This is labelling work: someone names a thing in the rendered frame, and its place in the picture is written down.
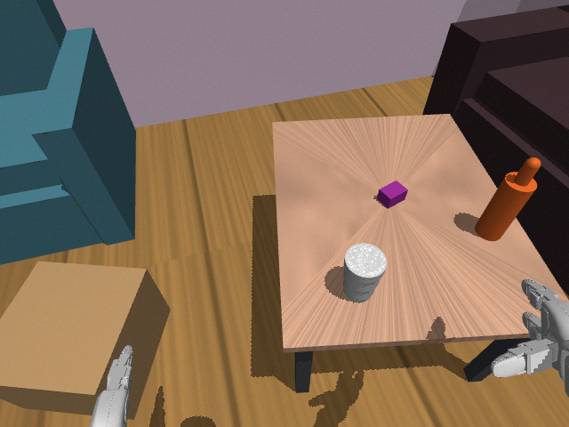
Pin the right robot hand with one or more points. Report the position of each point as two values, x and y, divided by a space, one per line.
547 334

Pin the left robot hand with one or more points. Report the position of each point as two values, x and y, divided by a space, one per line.
112 405

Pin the sofa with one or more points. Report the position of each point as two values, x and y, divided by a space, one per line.
505 82

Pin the coffee table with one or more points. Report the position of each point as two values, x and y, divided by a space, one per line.
443 283

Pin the armchair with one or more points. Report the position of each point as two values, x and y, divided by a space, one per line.
67 142

